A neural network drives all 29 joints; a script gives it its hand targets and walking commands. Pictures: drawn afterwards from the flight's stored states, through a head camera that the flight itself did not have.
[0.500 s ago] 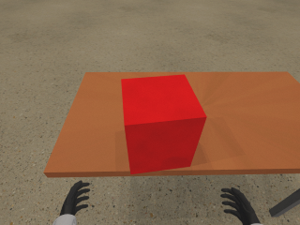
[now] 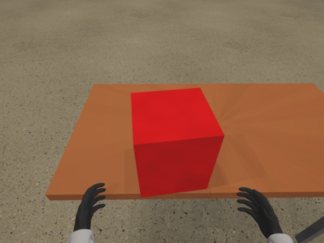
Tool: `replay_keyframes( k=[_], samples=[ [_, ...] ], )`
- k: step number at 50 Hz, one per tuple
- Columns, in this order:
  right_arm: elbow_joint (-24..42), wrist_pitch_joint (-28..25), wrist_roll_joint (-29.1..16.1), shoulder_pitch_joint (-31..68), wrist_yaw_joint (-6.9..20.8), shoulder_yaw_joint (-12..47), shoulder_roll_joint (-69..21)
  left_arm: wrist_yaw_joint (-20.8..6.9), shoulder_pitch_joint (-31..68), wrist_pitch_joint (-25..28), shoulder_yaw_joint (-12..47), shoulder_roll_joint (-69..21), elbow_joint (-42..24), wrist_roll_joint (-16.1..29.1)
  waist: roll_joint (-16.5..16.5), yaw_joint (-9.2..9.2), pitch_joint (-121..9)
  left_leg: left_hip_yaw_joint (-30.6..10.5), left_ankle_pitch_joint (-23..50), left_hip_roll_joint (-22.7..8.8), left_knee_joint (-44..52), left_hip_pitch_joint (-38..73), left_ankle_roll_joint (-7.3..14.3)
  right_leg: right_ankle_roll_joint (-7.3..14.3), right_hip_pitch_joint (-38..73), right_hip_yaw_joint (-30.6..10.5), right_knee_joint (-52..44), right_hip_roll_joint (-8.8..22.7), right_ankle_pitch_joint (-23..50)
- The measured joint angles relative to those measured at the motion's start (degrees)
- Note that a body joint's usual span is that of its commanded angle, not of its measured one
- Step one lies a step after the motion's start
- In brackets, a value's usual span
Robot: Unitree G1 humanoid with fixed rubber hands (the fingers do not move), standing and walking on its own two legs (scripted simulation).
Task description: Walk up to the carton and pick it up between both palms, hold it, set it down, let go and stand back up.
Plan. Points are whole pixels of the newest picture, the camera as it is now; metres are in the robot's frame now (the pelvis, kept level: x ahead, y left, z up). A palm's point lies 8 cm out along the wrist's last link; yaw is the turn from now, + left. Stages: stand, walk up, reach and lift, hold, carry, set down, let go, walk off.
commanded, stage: reach and lift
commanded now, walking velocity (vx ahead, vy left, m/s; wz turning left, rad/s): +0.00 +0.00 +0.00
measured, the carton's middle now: (170, 142) +0.41 +0.00 +0.02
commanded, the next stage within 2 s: none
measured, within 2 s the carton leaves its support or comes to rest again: neither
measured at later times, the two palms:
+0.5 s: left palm (92, 187) +0.24 +0.19 +0.05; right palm (263, 185) +0.27 -0.23 +0.04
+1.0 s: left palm (85, 156) +0.29 +0.20 +0.11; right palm (262, 147) +0.33 -0.22 +0.11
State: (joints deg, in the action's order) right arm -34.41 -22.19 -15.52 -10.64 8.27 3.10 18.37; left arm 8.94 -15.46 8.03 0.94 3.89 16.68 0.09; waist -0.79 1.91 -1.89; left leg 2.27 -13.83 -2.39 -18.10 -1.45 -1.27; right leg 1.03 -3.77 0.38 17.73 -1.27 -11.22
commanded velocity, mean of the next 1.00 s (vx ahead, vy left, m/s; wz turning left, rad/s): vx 0.00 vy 0.00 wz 0.00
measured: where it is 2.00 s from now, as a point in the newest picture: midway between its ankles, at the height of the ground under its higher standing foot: outside the picture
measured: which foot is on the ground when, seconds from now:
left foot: down 0.00-1.00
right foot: down 0.00-1.00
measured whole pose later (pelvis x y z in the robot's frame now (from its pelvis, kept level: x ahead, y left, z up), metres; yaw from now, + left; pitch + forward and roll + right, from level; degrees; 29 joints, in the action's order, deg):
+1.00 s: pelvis -0.03 +0.00 +0.00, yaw -2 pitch +1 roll +0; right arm -31.8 5.6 -21.6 24.0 7.6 2.0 24.8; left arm 10.6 15.0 -26.2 -6.9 3.7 4.7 2.4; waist 0.0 3.4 -2.7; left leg 3.1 -10.3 -2.0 -16.5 -7.3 -0.9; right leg 0.9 -10.3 -2.0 16.5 -1.5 -7.2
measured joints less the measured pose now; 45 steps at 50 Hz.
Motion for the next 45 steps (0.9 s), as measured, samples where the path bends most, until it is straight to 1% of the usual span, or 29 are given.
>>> replay_keyframes(
  k=[3,6,10,14,18,24,28,32,38,41,45],
  samples=[
    [1.0,0.9,-0.3,1.5,0.3,-0.4,0.6,0.7,1.6,-0.4,0.7,-0.7,0.8,0.6,0.9,0.02,0.2,0.1,0.6,0.0,0.2,-0.3,-0.1,0.2,-0.7,-0.2,0.5,0.0,0.2],
    [0.6,1.7,-1.2,3.7,0.8,-0.7,1.1,1.8,4.0,-0.5,0.9,-1.5,1.3,0.1,2.4,0.51,0.6,0.4,1.1,-0.1,0.1,-0.9,-0.3,0.4,-1.8,-0.5,1.3,-0.2,0.4],
    [-1.6,3.1,-3.1,7.4,1.6,-0.2,1.5,3.5,7.9,-1.2,0.6,-2.0,2.1,-0.6,4.1,0.99,0.8,0.5,1.6,-0.3,-0.3,-2.2,-0.6,0.8,-3.4,-0.7,2.2,-0.5,0.8],
    [-3.9,5.1,-4.8,11.8,1.9,0.4,1.6,4.6,12.4,-3.3,-0.3,-2.0,3.3,-1.5,4.5,1.21,0.8,0.6,1.9,-0.4,-0.7,-3.6,-0.7,1.0,-5.1,-1.0,3.2,-0.5,0.9],
    [-4.1,7.5,-5.9,15.0,1.2,1.6,1.6,4.0,15.5,-6.5,-2.4,-2.0,2.4,-2.1,3.2,1.42,0.9,0.8,2.3,-0.2,-0.3,-3.7,-0.5,0.8,-5.5,-1.2,3.2,-0.4,1.2],
    [0.5,10.6,-4.2,17.9,0.1,1.2,1.9,2.9,17.6,-10.7,-3.5,-1.3,-0.6,0.9,1.0,1.01,-0.4,0.8,2.7,0.2,0.5,-4.0,-0.2,0.4,-5.7,-1.5,2.2,-0.1,1.6],
    [1.5,13.2,-3.6,19.8,-0.5,1.0,2.9,1.6,18.6,-14.3,-3.9,-2.0,-2.2,1.1,1.3,0.52,-0.8,0.7,2.9,0.2,1.4,-3.1,-0.1,0.3,-4.6,-1.6,0.8,-0.2,2.1],
    [0.4,16.4,-4.1,22.3,-0.1,0.1,4.3,2.0,20.5,-19.0,-4.5,-2.8,-4.2,-0.2,2.5,0.56,-0.4,1.1,2.8,-0.1,1.9,-2.5,-0.3,0.5,-4.1,-2.0,0.0,-0.6,2.4],
    [3.1,19.7,-7.1,25.1,-1.1,1.4,5.7,1.7,23.3,-24.3,-7.1,-2.4,-9.0,-1.4,4.1,0.54,1.2,1.6,3.1,-0.5,2.2,-2.5,-0.4,0.6,-4.0,-2.6,-0.9,-1.1,3.3],
    [3.6,21.1,-8.6,27.0,-1.2,2.1,5.8,1.5,24.4,-26.6,-8.2,-1.8,-11.2,-1.8,3.8,0.75,1.4,1.7,3.2,-0.5,2.0,-3.0,-0.3,0.5,-4.3,-2.9,-1.2,-1.1,3.7],
    [3.9,24.1,-8.4,29.6,-0.9,1.3,5.8,1.4,26.2,-30.2,-8.5,-0.9,-12.8,-0.2,2.5,1.15,0.6,1.3,3.5,-0.1,2.0,-4.2,0.0,0.2,-5.2,-2.7,-1.5,-0.7,4.1]
  ],
)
